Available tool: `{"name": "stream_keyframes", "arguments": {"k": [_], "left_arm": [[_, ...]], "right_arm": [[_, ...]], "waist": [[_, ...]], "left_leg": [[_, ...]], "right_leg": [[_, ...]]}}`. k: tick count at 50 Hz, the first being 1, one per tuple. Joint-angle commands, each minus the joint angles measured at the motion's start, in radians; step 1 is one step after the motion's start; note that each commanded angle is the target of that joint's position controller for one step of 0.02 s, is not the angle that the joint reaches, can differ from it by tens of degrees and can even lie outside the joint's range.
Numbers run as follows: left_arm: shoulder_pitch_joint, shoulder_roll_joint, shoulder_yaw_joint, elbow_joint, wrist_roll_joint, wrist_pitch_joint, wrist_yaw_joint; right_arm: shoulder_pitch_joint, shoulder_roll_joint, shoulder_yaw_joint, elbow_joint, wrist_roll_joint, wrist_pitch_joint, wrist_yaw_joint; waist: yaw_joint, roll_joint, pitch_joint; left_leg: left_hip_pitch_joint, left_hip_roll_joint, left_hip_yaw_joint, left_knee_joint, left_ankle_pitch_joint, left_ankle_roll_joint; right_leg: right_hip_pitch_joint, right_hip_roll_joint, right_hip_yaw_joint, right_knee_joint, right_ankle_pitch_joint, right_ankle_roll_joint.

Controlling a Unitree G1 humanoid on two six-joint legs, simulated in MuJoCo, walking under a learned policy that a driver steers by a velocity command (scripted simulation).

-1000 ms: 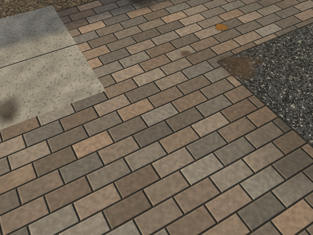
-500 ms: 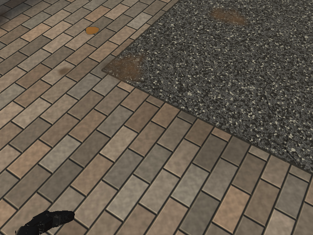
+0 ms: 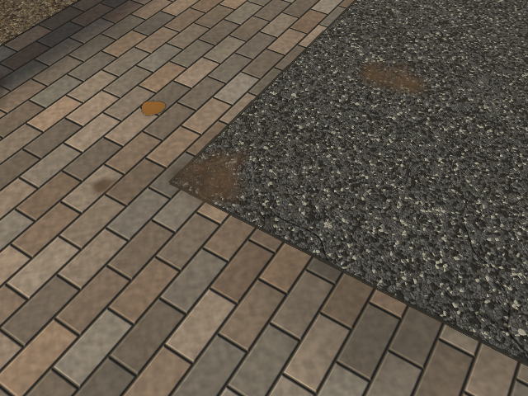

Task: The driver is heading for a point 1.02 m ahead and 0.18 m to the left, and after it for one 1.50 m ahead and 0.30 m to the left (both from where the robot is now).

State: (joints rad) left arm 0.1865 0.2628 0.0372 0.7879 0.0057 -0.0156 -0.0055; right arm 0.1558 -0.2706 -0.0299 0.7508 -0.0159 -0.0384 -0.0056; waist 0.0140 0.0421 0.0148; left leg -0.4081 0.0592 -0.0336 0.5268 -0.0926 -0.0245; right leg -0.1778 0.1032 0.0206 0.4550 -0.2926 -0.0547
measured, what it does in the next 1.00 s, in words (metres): walks ahead: left foot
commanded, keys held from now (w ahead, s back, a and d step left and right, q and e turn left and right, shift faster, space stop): no key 0.06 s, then w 0.26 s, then no key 0.40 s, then w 0.28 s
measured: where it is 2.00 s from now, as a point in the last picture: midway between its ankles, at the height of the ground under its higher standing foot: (273, 312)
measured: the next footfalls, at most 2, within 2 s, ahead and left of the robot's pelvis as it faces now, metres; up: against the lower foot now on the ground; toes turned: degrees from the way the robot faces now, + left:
left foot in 0.50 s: +0.24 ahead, +0.12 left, +0.00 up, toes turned +1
right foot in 1.02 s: +0.25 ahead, -0.11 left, +0.00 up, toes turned -2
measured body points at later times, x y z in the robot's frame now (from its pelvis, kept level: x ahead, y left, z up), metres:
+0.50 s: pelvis +0.12 +0.03 -0.01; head +0.15 +0.03 +0.44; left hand +0.09 +0.31 -0.14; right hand +0.34 -0.21 -0.09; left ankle +0.20 +0.12 -0.73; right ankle -0.03 -0.10 -0.73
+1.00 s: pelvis +0.20 +0.02 +0.01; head +0.21 +0.00 +0.46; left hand +0.31 +0.30 -0.10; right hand +0.28 -0.27 -0.12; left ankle +0.20 +0.12 -0.73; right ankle +0.21 -0.11 -0.73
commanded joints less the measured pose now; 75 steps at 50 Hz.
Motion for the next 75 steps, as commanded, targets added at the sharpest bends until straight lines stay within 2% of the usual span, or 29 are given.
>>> {"name": "stream_keyframes", "arguments": {"k": [1,3,6,9,12,15,19,21,24,25,26,27,28,29,31,35,41,45,50,51,52,53,55,58,64,70,73,74,75], "left_arm": [[0.157,0.074,0.012,-0.005,0.022,-0.02,0.003],[0.096,0.09,0.009,0.005,0.011,0.002,0.018],[0.06,0.114,0.021,0.008,-0.001,0.041,0.022],[0.067,0.086,0.018,0.009,-0.01,0.015,0.016],[0.123,0.085,0.024,0.049,-0.014,-0.024,0.008],[0.193,0.188,0.057,0.089,-0.025,-0.038,0.005],[0.264,0.141,0.043,0.108,-0.014,-0.022,0.014],[0.231,0.152,0.042,0.104,-0.022,0.006,0.027],[0.114,0.194,0.052,0.075,-0.025,0.007,0.037],[0.096,0.178,0.051,0.071,-0.018,-0.01,0.035],[0.094,0.117,0.033,0.054,0.014,-0.025,0.033],[0.232,0.051,0.018,0.086,0.011,-0.027,0.032],[0.248,0.114,0.037,0.112,-0.006,-0.015,0.034],[0.219,0.119,0.041,0.112,-0.022,-0.003,0.036],[0.19,0.092,0.044,0.123,-0.016,0.029,0.052],[0.171,0.063,0.039,0.121,-0.005,0.05,0.066],[0.012,0.125,0.057,0.072,-0.015,0.023,0.054],[-0.031,0.083,0.051,0.081,-0.02,-0.027,0.029],[0.09,0.076,0.056,0.165,-0.019,-0.049,0.014],[0.163,0.098,0.062,0.188,-0.024,-0.051,0.018],[0.266,0.155,0.07,0.206,-0.022,-0.054,0.026],[0.277,0.266,0.094,0.209,-0.013,-0.06,0.019],[0.168,0.16,0.064,0.169,-0.008,-0.09,0.015],[0.127,0.117,0.044,0.156,-0.012,-0.092,0.009],[0.201,0.126,0.037,0.185,-0.007,-0.084,0.021],[0.272,0.147,0.045,0.223,-0.024,-0.067,0.024],[0.24,0.177,0.059,0.219,-0.022,-0.051,0.026],[0.226,0.167,0.056,0.215,-0.017,-0.043,0.027],[0.227,0.143,0.044,0.198,-0.005,-0.041,0.028]], "right_arm": [[-0.003,-0.206,-0.051,-0.07,-0.015,-0.01,-0.012],[-0.036,-0.086,-0.025,-0.063,-0.002,0.006,-0.002],[-0.014,-0.134,-0.041,-0.05,0.02,0.013,0.006],[0.023,-0.135,-0.042,-0.04,0.019,0.005,-0.004],[-0.035,-0.122,-0.041,-0.068,0.028,-0.006,-0.01],[-0.139,-0.083,-0.032,-0.127,0.029,-0.044,0.005],[-0.234,-0.062,-0.023,-0.163,0.039,-0.07,0.041],[-0.228,-0.041,-0.016,-0.161,0.048,-0.064,0.06],[0.022,-0.067,-0.037,-0.072,0.023,-0.032,0.056],[0.097,-0.113,-0.054,-0.045,0.014,-0.022,0.038],[0.196,-0.193,-0.066,-0.029,-0.005,-0.013,0.015],[0.193,-0.174,-0.043,-0.03,-0.027,-0.01,0.012],[0.116,-0.141,-0.038,-0.033,-0.006,-0.013,0.017],[0.02,-0.121,-0.032,-0.041,0.01,-0.018,0.022],[-0.082,-0.071,-0.016,-0.043,0.007,-0.024,0.035],[-0.098,-0.08,-0.018,-0.005,-0.01,-0.018,0.025],[-0.016,-0.175,-0.052,0.046,0.022,0.005,-0.004],[0.016,-0.166,-0.057,0.06,0.031,-0.007,-0.015],[-0.013,-0.154,-0.055,0.063,0.049,0.01,-0.007],[-0.033,-0.107,-0.039,0.055,0.042,0.007,-0.003],[-0.07,-0.022,-0.013,0.03,0.024,0.0,0.008],[-0.099,-0.044,-0.022,-0.014,0.035,-0.017,0.007],[-0.07,-0.143,-0.046,0.011,0.056,-0.041,0.016],[-0.086,-0.126,-0.051,0.029,0.035,-0.046,0.023],[-0.213,-0.048,-0.028,0.001,0.034,-0.035,0.031],[-0.321,-0.058,-0.021,-0.041,0.044,-0.045,0.059],[-0.197,-0.115,-0.046,-0.015,0.04,-0.049,0.059],[-0.027,-0.152,-0.071,0.038,0.042,-0.046,0.051],[0.163,-0.199,-0.09,0.088,0.038,-0.041,0.04]], "waist": [[0.064,0.084,-0.155],[0.025,0.105,-0.151],[-0.003,0.079,-0.075],[-0.006,0.121,-0.02],[0.027,0.068,-0.032],[0.05,-0.189,0.016],[0.09,-0.172,0.078],[0.07,-0.187,0.034],[-0.079,-0.205,-0.094],[-0.119,-0.165,-0.123],[-0.145,0.028,-0.21],[-0.072,0.166,-0.337],[-0.052,0.075,-0.247],[-0.021,0.052,-0.12],[0.016,0.007,-0.034],[0.029,0.067,-0.063],[-0.035,0.09,0.008],[-0.033,0.035,0.009],[0.047,0.016,-0.026],[0.078,-0.011,-0.035],[0.106,-0.185,-0.06],[0.095,-0.322,0.02],[0.047,-0.185,0.071],[0.026,-0.143,0.067],[0.06,-0.141,0.086],[0.067,-0.143,0.132],[-0.023,-0.174,0.031],[-0.109,-0.167,-0.07],[-0.183,-0.119,-0.205]], "left_leg": [[0.38,0.17,-0.159,-0.047,0.592,0.129],[0.297,0.145,-0.175,-0.076,0.316,0.174],[0.218,0.08,-0.149,-0.123,-0.286,0.142],[0.188,0.148,-0.276,-0.203,-0.514,0.181],[0.158,0.123,-0.23,-0.143,-0.338,0.175],[-0.116,-0.08,0.079,0.181,-0.031,0.075],[-0.49,-0.034,0.083,0.299,-0.478,0.065],[-0.327,-0.055,0.126,0.163,-0.292,0.059],[0.261,-0.137,0.146,-0.019,0.13,0.09],[0.43,-0.088,0.086,-0.047,0.277,0.117],[0.631,0.139,-0.15,-0.052,0.674,0.185],[0.637,0.369,-0.389,-0.091,0.951,0.323],[0.507,0.33,-0.349,-0.124,0.787,0.335],[0.404,0.273,-0.261,-0.161,0.603,0.312],[0.247,0.186,-0.168,-0.225,0.392,0.255],[0.156,0.133,-0.103,-0.273,0.203,0.243],[0.202,0.22,-0.308,-0.428,-0.487,0.267],[0.28,0.217,-0.285,-0.429,-0.413,0.262],[0.092,0.107,-0.137,-0.304,-0.41,0.206],[-0.002,0.067,-0.096,-0.198,-0.411,0.169],[-0.151,-0.035,0.031,0.126,-0.401,0.097],[-0.403,-0.109,0.069,0.314,-0.482,0.081],[-0.491,-0.009,-0.047,0.472,-0.323,0.093],[-0.446,0.042,-0.026,0.435,-0.13,0.063],[-0.277,0.012,0.057,0.171,0.127,0.009],[-0.236,-0.003,0.054,-0.002,0.109,0.062],[-0.029,-0.06,0.094,-0.014,0.014,0.114],[0.188,-0.091,0.119,-0.02,0.023,0.144],[0.516,0.012,0.004,0.032,0.024,0.189]], "right_leg": [[-0.125,-0.111,0.089,0.052,0.058,-0.003],[-0.087,-0.106,0.056,0.017,-0.03,0.043],[-0.14,-0.076,0.018,0.043,-0.172,0.012],[-0.182,-0.088,-0.002,0.095,-0.169,-0.018],[-0.097,-0.119,0.025,0.012,-0.107,-0.056],[0.141,-0.285,0.31,-0.156,0.066,-0.134],[0.43,-0.416,0.344,-0.062,0.755,-0.19],[0.366,-0.35,0.233,-0.052,0.909,-0.127],[0.076,-0.247,0.108,0.05,1.019,-0.045],[-0.028,-0.201,0.09,0.139,0.839,-0.009],[-0.182,-0.112,0.047,0.4,0.305,0.049],[-0.181,-0.045,0.121,0.627,-0.345,0.09],[-0.182,-0.084,0.154,0.692,-0.349,0.107],[-0.239,-0.118,0.106,0.699,-0.315,0.115],[-0.216,-0.169,0.077,0.594,-0.217,0.127],[-0.079,-0.172,0.045,0.355,-0.13,0.145],[-0.243,-0.179,0.012,0.322,-0.105,0.09],[-0.279,-0.195,0.009,0.243,-0.085,0.054],[0.079,-0.113,-0.092,-0.034,0.071,0.022],[0.187,-0.159,-0.029,-0.073,0.024,-0.002],[0.3,-0.351,0.239,-0.191,-0.126,-0.063],[0.311,-0.5,0.543,-0.299,-0.338,-0.191],[0.285,-0.463,0.483,-0.315,-0.344,-0.175],[0.246,-0.385,0.289,-0.345,-0.058,-0.116],[0.126,-0.29,0.057,-0.371,0.252,-0.104],[0.245,-0.365,0.039,-0.331,0.334,-0.101],[0.297,-0.376,0.015,-0.157,0.751,-0.074],[0.252,-0.335,-0.021,0.028,0.884,-0.05],[0.043,-0.294,-0.037,0.291,0.711,-0.02]]}}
